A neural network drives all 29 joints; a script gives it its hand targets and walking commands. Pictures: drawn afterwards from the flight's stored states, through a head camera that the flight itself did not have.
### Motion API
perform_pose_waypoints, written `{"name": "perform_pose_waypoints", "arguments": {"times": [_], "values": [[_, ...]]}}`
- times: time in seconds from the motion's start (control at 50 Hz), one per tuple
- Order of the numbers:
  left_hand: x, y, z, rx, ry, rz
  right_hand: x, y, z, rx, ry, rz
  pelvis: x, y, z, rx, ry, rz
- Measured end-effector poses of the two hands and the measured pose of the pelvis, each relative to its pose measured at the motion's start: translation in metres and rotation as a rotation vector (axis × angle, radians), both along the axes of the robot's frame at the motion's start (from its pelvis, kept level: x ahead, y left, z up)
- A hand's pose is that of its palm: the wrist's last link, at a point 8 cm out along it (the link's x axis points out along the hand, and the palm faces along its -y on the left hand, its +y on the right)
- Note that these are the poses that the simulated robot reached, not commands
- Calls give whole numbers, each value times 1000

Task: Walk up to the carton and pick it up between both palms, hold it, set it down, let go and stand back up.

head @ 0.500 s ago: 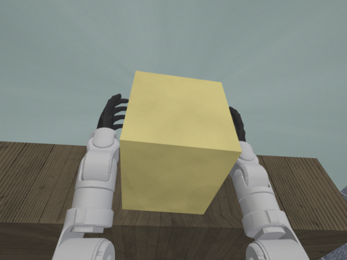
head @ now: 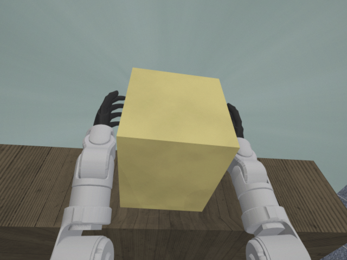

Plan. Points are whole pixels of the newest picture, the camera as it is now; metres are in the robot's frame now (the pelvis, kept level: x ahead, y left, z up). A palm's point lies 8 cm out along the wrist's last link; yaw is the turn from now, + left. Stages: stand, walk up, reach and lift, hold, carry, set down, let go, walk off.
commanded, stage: reach and lift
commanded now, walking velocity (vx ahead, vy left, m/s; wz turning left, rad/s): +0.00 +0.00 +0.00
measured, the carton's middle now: (169, 143) +0.36 +0.00 +0.12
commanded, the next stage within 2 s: hold in 0.22 s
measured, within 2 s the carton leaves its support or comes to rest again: neither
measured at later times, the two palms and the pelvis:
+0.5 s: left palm (95, 120) +0.35 +0.15 +0.19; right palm (231, 129) +0.35 -0.14 +0.18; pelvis +0.00 +0.00 +0.00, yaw -1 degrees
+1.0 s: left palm (97, 118) +0.35 +0.15 +0.19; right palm (232, 130) +0.35 -0.14 +0.18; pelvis +0.00 +0.00 +0.00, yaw -1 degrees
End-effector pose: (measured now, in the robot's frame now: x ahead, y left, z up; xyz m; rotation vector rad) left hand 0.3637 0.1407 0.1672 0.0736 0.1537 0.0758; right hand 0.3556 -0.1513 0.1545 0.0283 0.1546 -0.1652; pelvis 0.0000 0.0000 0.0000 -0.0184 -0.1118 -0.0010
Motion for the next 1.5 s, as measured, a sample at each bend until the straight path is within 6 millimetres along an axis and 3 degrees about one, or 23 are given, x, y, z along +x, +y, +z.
{"name": "perform_pose_waypoints", "arguments": {"times": [0.3, 0.5, 1.5], "values": [[-1, -1, 10, 8, -10, 0, -1, -1, 6, 9, -11, 0, -1, 2, 0, -1, -5, -8], [-15, 13, 27, -13, -32, 38, -1, 13, 27, 5, -37, 47, -2, 0, 0, 1, -34, -9], [-12, 10, 25, -2, -19, 22, -2, 10, 21, 15, -27, 30, -4, 1, 0, 0, -29, -3]]}}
